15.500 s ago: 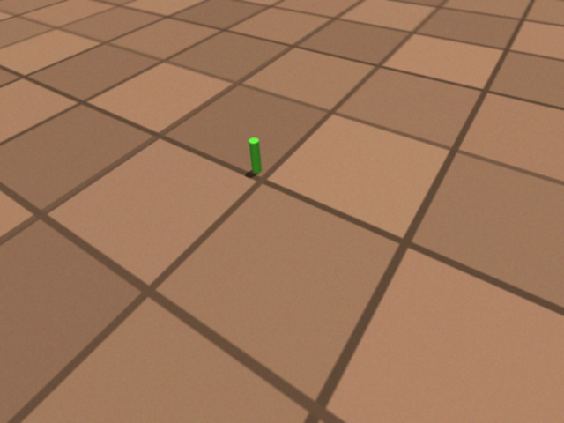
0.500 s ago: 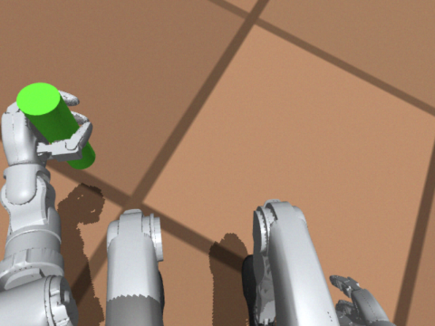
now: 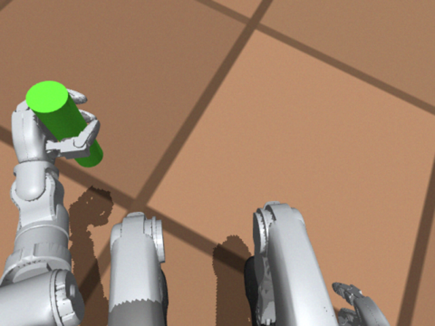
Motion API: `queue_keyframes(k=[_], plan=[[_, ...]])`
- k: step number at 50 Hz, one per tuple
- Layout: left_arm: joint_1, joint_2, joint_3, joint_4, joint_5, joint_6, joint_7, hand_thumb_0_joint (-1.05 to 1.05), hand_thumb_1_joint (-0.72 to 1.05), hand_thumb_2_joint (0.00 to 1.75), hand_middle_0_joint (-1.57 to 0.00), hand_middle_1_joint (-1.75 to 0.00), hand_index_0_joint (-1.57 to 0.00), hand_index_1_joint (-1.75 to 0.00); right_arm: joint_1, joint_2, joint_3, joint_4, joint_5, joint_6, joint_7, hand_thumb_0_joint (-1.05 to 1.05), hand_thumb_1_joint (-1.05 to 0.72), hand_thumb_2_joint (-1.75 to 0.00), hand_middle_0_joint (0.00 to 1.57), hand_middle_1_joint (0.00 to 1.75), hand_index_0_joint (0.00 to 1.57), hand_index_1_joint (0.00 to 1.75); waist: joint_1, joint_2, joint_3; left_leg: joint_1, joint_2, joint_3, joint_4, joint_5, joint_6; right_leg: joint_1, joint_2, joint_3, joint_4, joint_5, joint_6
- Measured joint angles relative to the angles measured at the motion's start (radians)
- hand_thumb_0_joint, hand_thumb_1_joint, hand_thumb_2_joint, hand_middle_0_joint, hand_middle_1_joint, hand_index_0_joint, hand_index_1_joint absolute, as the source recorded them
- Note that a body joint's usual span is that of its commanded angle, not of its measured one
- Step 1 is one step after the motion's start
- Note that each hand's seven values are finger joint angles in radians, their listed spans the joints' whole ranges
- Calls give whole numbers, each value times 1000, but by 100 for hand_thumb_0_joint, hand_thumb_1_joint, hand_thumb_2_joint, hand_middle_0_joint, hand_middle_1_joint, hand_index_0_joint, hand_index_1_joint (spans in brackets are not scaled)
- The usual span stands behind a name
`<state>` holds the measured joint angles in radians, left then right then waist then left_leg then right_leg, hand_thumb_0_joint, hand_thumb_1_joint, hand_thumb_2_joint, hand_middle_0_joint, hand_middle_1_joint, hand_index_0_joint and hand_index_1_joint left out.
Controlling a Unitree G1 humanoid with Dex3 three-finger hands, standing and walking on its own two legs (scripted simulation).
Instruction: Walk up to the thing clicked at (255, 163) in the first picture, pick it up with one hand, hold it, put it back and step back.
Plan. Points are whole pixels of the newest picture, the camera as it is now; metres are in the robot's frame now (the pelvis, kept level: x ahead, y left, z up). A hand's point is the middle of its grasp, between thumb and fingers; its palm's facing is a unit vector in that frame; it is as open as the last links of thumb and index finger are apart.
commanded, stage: lift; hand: left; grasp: from the side
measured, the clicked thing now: (72, 131) +0.46 +0.24 -0.04
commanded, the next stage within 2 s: hold in 2.00 s
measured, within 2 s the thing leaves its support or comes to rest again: neither
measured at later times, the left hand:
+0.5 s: hand (45, 122) +0.42 +0.23 +0.08, palm faces +0.13 -0.99 -0.05, open 7.1 cm
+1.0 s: hand out of the picture +0.40 +0.22 +0.26, palm faces +0.18 -0.98 -0.07, open 7.1 cm
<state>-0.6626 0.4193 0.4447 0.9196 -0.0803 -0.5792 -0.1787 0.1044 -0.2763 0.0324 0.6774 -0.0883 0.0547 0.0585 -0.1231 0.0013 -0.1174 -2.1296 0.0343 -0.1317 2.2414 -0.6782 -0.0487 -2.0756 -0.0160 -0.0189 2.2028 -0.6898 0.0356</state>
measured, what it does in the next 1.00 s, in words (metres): rises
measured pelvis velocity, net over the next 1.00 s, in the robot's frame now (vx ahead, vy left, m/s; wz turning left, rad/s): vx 0.05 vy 0.01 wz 0.05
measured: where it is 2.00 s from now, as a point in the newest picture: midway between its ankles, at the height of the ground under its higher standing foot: (209, 319)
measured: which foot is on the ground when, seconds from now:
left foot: down 0.00-1.00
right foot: down 0.00-1.00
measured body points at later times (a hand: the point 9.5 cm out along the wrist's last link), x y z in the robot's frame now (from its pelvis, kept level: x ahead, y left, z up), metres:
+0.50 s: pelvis +0.01 +0.00 +0.08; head +0.19 +0.03 +0.49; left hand +0.41 +0.28 +0.08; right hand +0.17 -0.26 -0.04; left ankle +0.09 +0.14 -0.35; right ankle +0.10 -0.13 -0.35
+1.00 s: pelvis +0.05 +0.01 +0.23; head +0.17 +0.04 +0.67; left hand +0.39 +0.28 +0.27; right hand +0.21 -0.22 +0.12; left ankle +0.09 +0.14 -0.35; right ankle +0.09 -0.13 -0.35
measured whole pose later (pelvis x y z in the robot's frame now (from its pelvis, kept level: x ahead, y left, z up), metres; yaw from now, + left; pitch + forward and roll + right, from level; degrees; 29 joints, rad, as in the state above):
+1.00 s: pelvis +0.05 +0.01 +0.23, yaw +3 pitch +24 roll -3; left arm -0.19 0.26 0.20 0.31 -0.16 -0.27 -0.04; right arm 0.17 -0.22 0.01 0.61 0.02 -0.01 -0.04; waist -0.04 0.02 -0.17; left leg -1.29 0.06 -0.06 1.48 -0.60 -0.02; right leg -1.24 -0.04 -0.03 1.43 -0.60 0.04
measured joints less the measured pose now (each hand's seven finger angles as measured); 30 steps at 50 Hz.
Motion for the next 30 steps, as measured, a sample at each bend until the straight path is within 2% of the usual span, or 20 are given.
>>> queue_keyframes(k=[5,12,18,25,30], plan=[[13,-8,-5,-26,-13,20,-22,5,-1,108,-92,-104,-88,-104,12,0,-8,0,13,1,-4,0,-91,-90,21,30,21,30,6,4,-14,17,1,8,-18,-5,0,15,-2,5,-14,-7,0],[72,-32,-21,-111,-37,64,-27,5,-1,108,-92,-105,-88,-104,22,1,-22,-24,38,-1,-18,1,-91,-90,21,30,21,30,23,14,-32,66,4,17,-75,-5,3,62,-5,6,-68,-7,-2],[152,-56,-56,-199,-57,104,-29,5,-1,108,-91,-105,-88,-104,23,4,-27,-56,61,-10,-33,1,-91,-89,21,30,21,30,34,16,-54,125,7,26,-147,1,4,118,-9,5,-137,-2,-6],[246,-96,-101,-355,-82,158,3,5,-1,108,-91,-105,-88,-104,9,9,-37,-82,81,-30,-55,1,-90,-89,21,30,21,30,54,13,-62,230,13,35,-253,10,8,222,-10,1,-244,9,-7],[290,-108,-136,-445,-70,206,38,5,-1,108,-91,-106,-88,-105,3,18,-40,-91,90,-37,-69,1,-90,-89,21,30,21,30,63,16,-67,325,15,41,-340,16,12,320,-14,-3,-334,17,-5]])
